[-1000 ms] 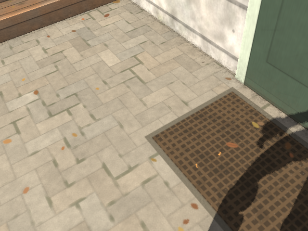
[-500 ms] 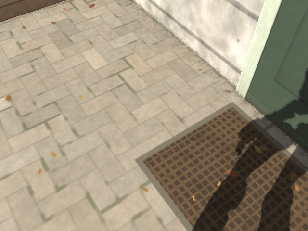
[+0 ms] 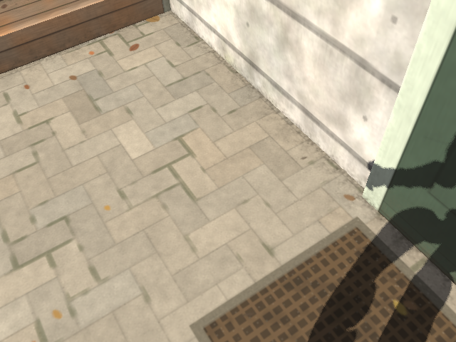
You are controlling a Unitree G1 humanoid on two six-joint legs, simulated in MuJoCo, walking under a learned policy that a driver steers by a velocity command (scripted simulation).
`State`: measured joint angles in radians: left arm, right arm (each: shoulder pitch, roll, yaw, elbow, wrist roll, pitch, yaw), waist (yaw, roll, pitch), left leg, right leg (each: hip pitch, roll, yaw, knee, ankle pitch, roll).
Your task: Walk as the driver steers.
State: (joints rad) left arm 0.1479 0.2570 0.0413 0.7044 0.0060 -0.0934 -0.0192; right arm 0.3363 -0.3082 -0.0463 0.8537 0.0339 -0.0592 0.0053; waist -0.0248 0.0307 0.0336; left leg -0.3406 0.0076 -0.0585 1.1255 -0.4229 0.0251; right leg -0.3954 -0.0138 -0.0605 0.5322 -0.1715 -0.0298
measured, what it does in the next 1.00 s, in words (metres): walks ahead, turning left: left foot, then right foot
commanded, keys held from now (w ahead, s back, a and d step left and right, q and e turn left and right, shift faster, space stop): w+q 1.00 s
